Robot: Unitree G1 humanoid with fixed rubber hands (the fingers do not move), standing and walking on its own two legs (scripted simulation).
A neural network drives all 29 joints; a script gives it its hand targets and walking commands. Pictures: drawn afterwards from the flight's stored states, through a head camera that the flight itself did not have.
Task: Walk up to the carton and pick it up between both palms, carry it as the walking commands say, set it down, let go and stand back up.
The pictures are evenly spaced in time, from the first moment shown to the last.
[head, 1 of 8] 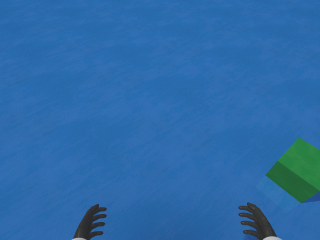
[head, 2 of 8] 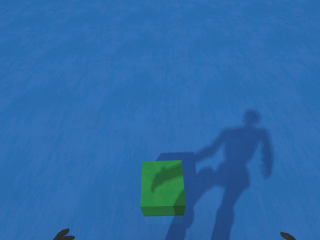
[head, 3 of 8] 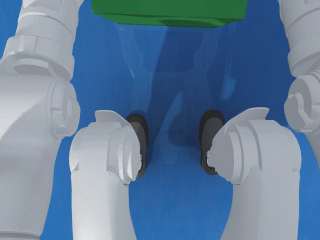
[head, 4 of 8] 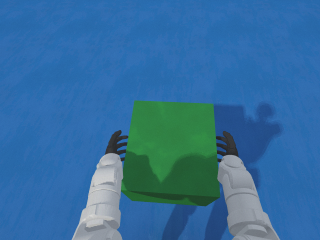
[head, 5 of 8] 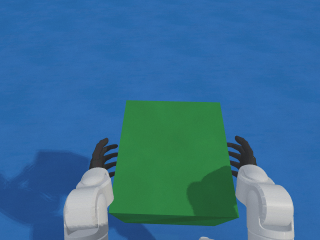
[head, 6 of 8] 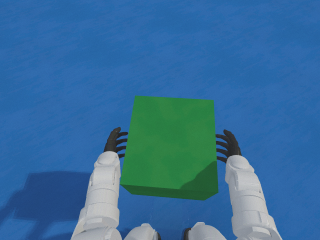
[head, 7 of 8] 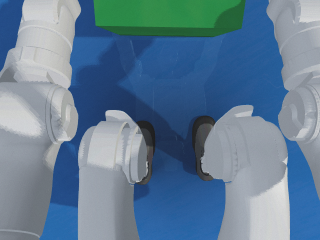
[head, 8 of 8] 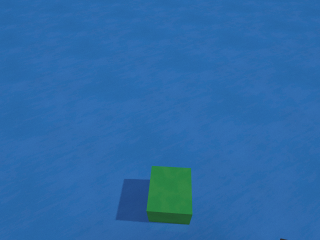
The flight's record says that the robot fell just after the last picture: no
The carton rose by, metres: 0.72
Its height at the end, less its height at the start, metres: +0.00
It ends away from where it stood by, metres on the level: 2.05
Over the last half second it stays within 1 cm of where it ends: yes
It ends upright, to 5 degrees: yes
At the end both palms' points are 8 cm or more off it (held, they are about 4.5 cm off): yes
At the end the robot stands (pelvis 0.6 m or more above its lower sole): yes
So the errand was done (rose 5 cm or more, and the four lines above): yes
